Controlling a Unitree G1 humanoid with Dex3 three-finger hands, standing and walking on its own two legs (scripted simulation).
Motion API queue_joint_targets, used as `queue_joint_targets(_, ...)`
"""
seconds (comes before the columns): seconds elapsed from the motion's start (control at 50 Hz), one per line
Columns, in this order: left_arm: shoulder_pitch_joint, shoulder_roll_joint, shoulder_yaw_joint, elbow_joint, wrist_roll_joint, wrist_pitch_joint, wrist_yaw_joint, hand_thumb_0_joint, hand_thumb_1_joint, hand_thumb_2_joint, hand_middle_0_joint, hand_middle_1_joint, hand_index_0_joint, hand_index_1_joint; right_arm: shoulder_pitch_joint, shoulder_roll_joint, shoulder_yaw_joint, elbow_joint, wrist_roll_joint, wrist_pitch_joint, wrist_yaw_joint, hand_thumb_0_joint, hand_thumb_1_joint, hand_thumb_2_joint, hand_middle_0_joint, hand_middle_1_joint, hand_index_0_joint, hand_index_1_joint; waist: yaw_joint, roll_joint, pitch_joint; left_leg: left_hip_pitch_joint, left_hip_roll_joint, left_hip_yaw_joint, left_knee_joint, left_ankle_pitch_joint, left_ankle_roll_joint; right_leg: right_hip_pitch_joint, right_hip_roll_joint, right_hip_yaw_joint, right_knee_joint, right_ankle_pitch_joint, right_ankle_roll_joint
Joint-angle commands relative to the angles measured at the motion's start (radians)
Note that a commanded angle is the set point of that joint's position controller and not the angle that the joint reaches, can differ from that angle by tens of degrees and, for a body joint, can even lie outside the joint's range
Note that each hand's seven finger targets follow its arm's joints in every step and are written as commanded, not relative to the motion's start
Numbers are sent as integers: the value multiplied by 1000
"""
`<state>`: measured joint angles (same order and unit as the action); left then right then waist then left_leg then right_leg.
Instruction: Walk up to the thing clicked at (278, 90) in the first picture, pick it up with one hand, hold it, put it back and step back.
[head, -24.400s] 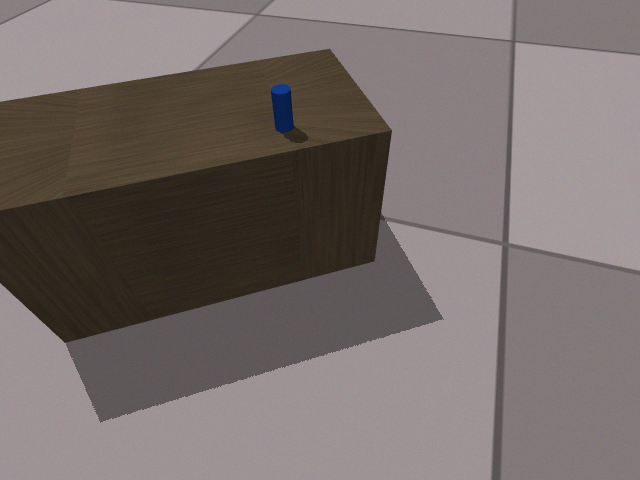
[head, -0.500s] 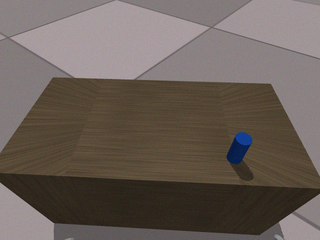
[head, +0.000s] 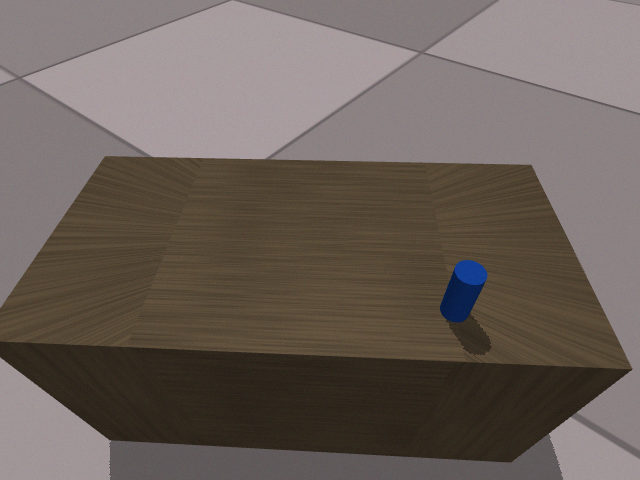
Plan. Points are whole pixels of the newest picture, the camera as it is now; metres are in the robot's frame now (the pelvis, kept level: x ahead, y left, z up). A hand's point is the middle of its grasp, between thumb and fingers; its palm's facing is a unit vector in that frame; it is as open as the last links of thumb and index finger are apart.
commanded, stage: home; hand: right
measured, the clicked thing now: (462, 292) +0.46 -0.23 -0.12
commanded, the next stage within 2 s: stand in 1.18 s
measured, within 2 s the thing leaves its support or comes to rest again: neither
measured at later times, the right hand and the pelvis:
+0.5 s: hand out of the picture +0.06 -0.26 -0.16, palm faces -0.06 +0.93 -0.35, open 17.2 cm; pelvis +0.00 +0.00 +0.00, yaw +0 degrees
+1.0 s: hand out of the picture +0.08 -0.26 -0.16, palm faces -0.05 +0.93 -0.36, open 17.2 cm; pelvis +0.02 +0.00 +0.00, yaw +0 degrees
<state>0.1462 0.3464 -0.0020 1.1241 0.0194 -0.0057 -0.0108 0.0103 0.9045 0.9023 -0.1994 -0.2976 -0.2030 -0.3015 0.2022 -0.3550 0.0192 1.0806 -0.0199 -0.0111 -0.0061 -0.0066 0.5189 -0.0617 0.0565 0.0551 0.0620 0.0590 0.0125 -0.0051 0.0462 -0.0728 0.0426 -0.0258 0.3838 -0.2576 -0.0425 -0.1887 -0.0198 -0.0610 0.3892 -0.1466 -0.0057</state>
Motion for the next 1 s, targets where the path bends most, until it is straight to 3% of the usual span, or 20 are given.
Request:
queue_joint_targets(0.0, -55, 219, 40, -45, -3, -20, 16, 0, 897, 902, -201, -299, -200, -300, -33, -213, -41, -50, 0, -15, -13, 0, 531, -64, 54, 55, 54, 55, -1, 7, -22, -114, 72, -64, -95, 58, 61, 86, -105, 130, -95, -26, -13)
queue_joint_targets(0.06, -61, 219, 41, -39, -2, -18, 15, 0, 897, 902, -201, -300, -200, -300, -25, -204, -39, -41, 1, -12, -10, 0, 542, -57, 53, 53, 53, 53, -1, -20, 0, -132, 61, -58, -95, 28, 57, 67, -103, 135, -123, -108, -8)
queue_joint_targets(0.2, -62, 209, 40, -27, -8, -19, 12, 0, 897, 902, -201, -300, -200, -300, -30, -210, -41, -32, 1, -18, -12, 0, 531, -63, 54, 55, 54, 55, 0, 19, -32, -110, 77, -65, -109, 90, 57, 101, -106, 125, -94, 1, -15)
queue_joint_targets(0.34, -81, 213, 41, -22, -8, -15, 12, 0, 897, 902, -201, -300, -200, -301, -39, -211, -40, -29, 1, -14, -13, 0, 511, -75, 56, 58, 56, 58, -2, 16, -7, -121, 75, -61, -121, 45, 59, 72, -102, 123, -105, -48, -11)
queue_joint_targets(0.48, -79, 213, 41, -18, -10, -21, 12, 0, 897, 902, -201, -300, -200, -300, -48, -216, -43, -27, 4, -17, -13, 0, 523, -68, 55, 56, 55, 56, -5, 2, -59, -76, 83, -60, -104, 136, 58, 108, -112, 120, -88, 71, -15)
queue_joint_targets(0.6, -83, 216, 43, -15, -10, -21, 15, 0, 897, 902, -201, -300, -200, -300, -50, -213, -44, -23, 4, -15, -13, 0, 519, -70, 55, 57, 55, 57, -6, -3, -56, -80, 84, -57, -110, 139, 56, 121, -112, 113, -87, 80, -13)
queue_joint_targets(0.64, -88, 216, 43, -16, -11, -18, 13, 0, 897, 902, -201, -301, -200, -301, -46, -213, -42, -21, 3, -13, -13, 0, 513, -74, 55, 58, 55, 58, -7, 1, -47, -89, 80, -56, -119, 106, 55, 108, -109, 114, -95, 27, -13)
queue_joint_targets(0.86, -94, 215, 45, -20, -10, -21, 16, 0, 897, 902, -201, -300, -200, -300, -61, -216, -48, -22, 5, -14, -15, 0, 503, -80, 57, 60, 57, 60, -8, -2, -85, -54, 91, -54, -107, 215, 48, 139, -115, 103, -72, 162, -16)
queue_joint_targets(0.98, -97, 216, 47, -21, -12, -24, 17, 0, 897, 902, -201, -300, -200, -300, -64, -211, -46, -20, 5, -12, -15, 0, 519, -71, 55, 57, 55, 57, -9, -2, -82, -49, 89, -50, -109, 207, 49, 143, -119, 103, -75, 187, -12)
